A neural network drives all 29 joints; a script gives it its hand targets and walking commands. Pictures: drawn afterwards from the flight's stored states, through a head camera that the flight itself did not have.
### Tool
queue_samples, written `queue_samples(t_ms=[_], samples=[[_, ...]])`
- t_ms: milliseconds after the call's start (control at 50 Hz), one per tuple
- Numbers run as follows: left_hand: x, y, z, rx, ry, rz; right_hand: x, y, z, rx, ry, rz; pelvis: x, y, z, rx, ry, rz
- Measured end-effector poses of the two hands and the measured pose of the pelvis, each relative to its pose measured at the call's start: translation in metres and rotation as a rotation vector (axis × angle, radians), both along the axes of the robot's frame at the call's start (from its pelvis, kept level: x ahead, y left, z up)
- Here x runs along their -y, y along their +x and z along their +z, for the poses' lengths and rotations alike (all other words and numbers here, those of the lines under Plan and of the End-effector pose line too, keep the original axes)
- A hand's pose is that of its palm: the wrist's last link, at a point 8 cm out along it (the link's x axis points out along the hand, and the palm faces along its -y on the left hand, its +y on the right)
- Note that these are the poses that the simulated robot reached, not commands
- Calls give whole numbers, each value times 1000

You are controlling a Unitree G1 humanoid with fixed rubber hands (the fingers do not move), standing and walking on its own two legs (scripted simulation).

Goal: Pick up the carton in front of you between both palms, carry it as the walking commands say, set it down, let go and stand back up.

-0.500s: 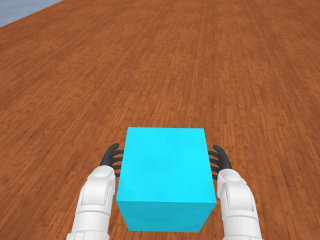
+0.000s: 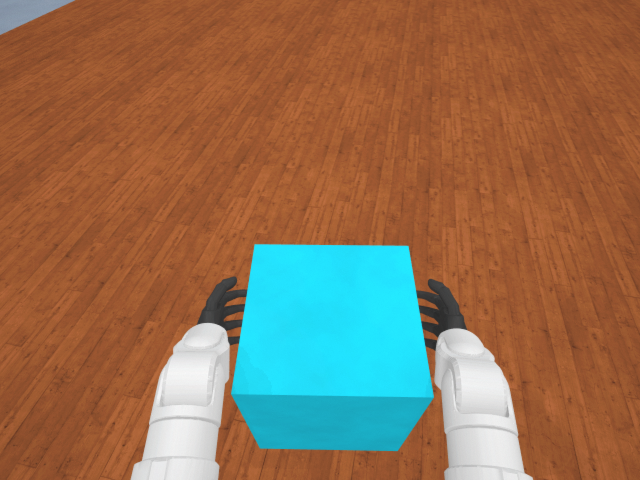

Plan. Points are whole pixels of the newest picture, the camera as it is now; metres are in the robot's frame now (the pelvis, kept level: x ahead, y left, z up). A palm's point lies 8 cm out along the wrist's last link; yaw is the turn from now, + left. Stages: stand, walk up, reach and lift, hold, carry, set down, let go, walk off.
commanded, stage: carry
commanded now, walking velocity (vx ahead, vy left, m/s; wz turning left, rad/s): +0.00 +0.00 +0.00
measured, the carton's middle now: (329, 353) +0.30 +0.00 -0.05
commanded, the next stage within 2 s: hold in 0.08 s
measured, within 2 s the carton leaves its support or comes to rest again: neither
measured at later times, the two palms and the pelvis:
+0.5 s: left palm (180, 365) +0.24 +0.17 +0.04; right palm (424, 330) +0.29 -0.12 +0.04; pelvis -0.01 -0.02 +0.01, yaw +9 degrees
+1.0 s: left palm (193, 335) +0.28 +0.17 +0.05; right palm (423, 304) +0.33 -0.13 +0.04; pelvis +0.01 -0.03 +0.01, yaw +11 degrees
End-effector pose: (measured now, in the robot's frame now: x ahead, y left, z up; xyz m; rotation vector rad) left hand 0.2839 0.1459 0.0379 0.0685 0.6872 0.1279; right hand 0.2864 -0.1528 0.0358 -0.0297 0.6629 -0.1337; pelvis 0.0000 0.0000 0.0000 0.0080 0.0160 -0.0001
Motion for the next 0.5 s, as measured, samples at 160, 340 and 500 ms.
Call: queue_samples(t_ms=[160,340,500], samples=[[0,-1,2,5,6,-5,0,-2,2,7,-3,3,1,-1,2,44,-3,11],[-18,-29,1,0,27,71,-19,-4,-2,3,3,94,7,-9,7,143,4,84],[-28,-45,5,7,19,163,-32,7,5,11,6,174,19,-13,6,174,14,159]])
